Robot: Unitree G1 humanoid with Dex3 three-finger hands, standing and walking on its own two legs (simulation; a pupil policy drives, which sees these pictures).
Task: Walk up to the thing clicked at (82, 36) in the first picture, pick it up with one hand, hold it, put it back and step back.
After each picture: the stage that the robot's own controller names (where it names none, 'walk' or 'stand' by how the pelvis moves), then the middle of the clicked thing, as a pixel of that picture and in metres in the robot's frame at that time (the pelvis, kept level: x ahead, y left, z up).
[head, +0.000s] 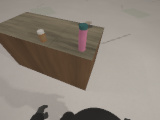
stand; (82, 38) +0.65 +0.08 +0.09
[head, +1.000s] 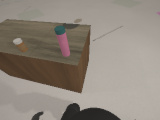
rise first; (63, 42) +0.54 +0.24 +0.10
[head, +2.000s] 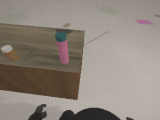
stand; (63, 49) +0.47 +0.21 +0.10
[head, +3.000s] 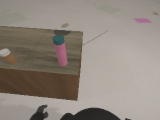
stand; (61, 52) +0.46 +0.22 +0.09
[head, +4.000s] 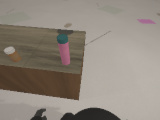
stand; (64, 51) +0.47 +0.20 +0.09
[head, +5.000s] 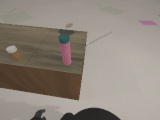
stand; (65, 51) +0.48 +0.19 +0.09
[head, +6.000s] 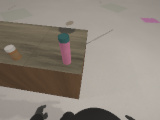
rise first; (65, 50) +0.47 +0.19 +0.09
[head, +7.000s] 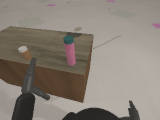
rise first; (70, 52) +0.48 +0.19 +0.09
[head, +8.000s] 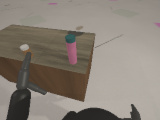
go down; (71, 50) +0.49 +0.19 +0.09
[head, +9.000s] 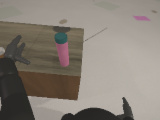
go down; (63, 51) +0.45 +0.17 +0.11
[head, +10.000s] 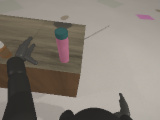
close in; (63, 48) +0.46 +0.17 +0.12
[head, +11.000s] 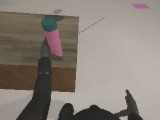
close; (54, 41) +0.47 +0.20 +0.15
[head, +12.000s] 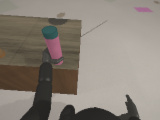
lift; (54, 48) +0.42 +0.20 +0.14
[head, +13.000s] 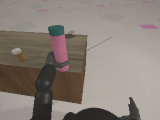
lift; (60, 50) +0.34 +0.17 +0.24
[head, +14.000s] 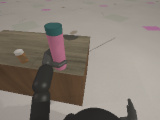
hold; (57, 50) +0.32 +0.19 +0.26
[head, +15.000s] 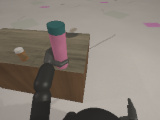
hold; (59, 49) +0.32 +0.17 +0.26
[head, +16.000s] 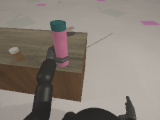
crouch; (61, 46) +0.37 +0.17 +0.24
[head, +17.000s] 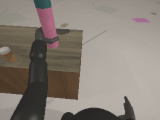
lower; (48, 26) +0.46 +0.23 +0.29
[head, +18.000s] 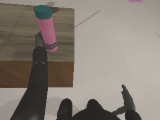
lower; (48, 32) +0.51 +0.21 +0.16
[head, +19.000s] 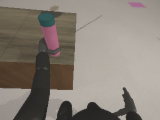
lower; (51, 38) +0.48 +0.20 +0.15
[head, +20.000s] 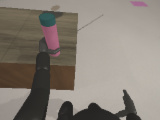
lower; (51, 38) +0.48 +0.20 +0.15
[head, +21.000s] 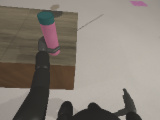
lower; (51, 37) +0.49 +0.21 +0.15
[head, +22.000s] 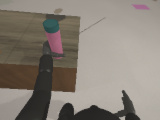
open; (55, 42) +0.46 +0.19 +0.15
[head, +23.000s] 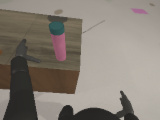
sink last; (59, 44) +0.45 +0.18 +0.14
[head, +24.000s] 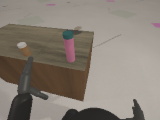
sink last; (69, 48) +0.49 +0.20 +0.13
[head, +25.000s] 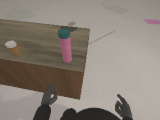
stand; (66, 47) +0.47 +0.19 +0.13
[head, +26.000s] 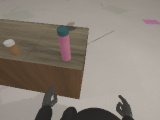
stand; (64, 45) +0.48 +0.19 +0.14
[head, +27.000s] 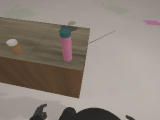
stand; (66, 46) +0.48 +0.19 +0.12
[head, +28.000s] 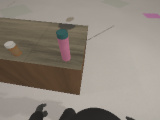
walk; (64, 47) +0.48 +0.20 +0.09
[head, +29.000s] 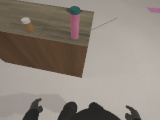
walk; (74, 24) +0.70 +0.17 +0.10
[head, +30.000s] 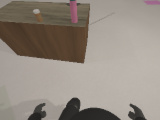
walk; (73, 10) +0.99 +0.26 +0.11
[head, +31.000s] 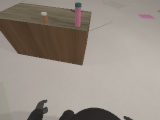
stand; (77, 15) +1.07 +0.19 +0.09
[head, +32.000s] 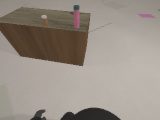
stand; (76, 17) +1.09 +0.20 +0.09
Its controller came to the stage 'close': yes
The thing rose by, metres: 0.21
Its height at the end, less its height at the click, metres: +0.00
